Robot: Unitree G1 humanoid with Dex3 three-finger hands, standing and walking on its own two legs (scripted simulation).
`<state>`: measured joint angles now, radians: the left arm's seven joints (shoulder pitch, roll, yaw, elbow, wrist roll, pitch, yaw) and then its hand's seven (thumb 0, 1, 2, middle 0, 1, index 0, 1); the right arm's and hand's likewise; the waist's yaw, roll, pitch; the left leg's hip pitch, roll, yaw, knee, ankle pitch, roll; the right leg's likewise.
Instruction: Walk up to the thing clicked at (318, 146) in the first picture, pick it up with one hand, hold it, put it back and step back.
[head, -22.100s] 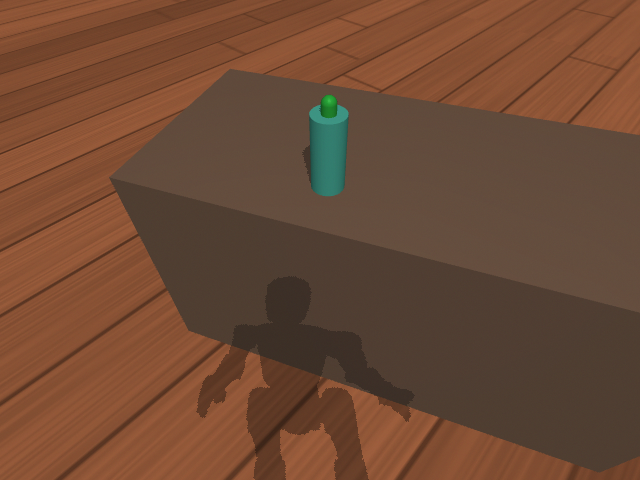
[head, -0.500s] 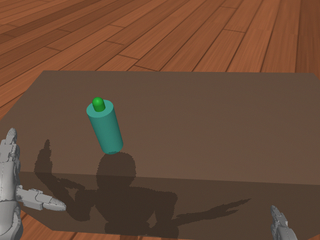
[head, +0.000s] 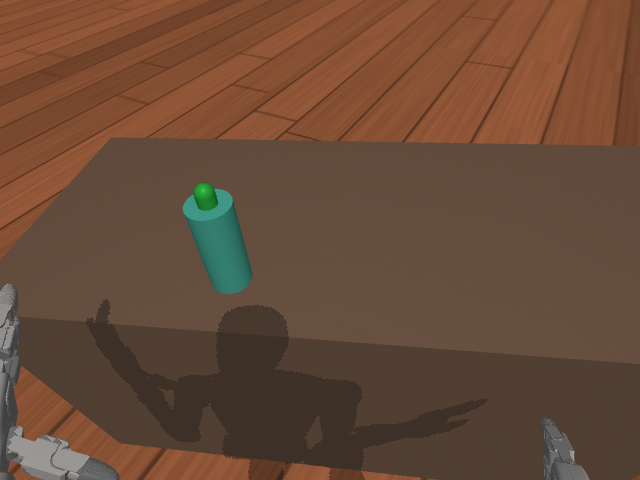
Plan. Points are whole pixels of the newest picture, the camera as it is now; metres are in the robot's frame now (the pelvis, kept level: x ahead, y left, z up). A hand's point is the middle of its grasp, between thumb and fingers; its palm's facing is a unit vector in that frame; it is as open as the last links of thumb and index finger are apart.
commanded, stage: home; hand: left
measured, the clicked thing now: (218, 236) +0.47 +0.21 +0.04
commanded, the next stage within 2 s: none
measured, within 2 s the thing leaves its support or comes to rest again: neither
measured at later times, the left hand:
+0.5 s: hand (170, 459) +0.17 +0.21 -0.04, palm faces +0.18 -0.95 -0.25, open 17.6 cm
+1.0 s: hand (204, 449) +0.20 +0.19 -0.09, palm faces +0.08 -0.97 -0.24, open 17.7 cm
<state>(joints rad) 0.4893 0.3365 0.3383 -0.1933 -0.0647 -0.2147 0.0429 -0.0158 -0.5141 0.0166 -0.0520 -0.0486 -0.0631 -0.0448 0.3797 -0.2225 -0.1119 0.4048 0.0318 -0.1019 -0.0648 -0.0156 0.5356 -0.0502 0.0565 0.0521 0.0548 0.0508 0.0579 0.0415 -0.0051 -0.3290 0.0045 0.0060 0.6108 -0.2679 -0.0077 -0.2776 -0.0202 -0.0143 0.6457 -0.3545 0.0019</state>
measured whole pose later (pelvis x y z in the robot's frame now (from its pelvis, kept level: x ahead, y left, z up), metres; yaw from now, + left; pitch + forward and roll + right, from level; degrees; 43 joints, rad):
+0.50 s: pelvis +0.01 +0.01 +0.01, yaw +0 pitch +0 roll +0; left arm 0.41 0.19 0.09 0.28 -0.03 -0.18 0.04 -0.02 -0.58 0.03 -0.05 -0.05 -0.06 -0.05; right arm 0.25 -0.19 -0.02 0.55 0.01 -0.12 -0.06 -0.01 -0.35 -0.60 0.15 0.21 0.15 0.21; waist 0.03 0.01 0.03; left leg -0.29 0.00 0.01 0.53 -0.24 0.00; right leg -0.23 -0.03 -0.01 0.56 -0.32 0.01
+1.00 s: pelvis +0.02 +0.01 +0.01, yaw -1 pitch +1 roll +0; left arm 0.23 0.17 0.00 0.56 -0.01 -0.10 0.10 -0.02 -0.59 0.02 -0.04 -0.04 -0.05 -0.04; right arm 0.23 -0.22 0.01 0.68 0.01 -0.05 -0.06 0.01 -0.89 -0.90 0.20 0.30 0.20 0.30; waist 0.00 0.01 0.04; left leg -0.28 0.01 0.03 0.53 -0.26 0.01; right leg -0.22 -0.02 0.01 0.52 -0.31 0.02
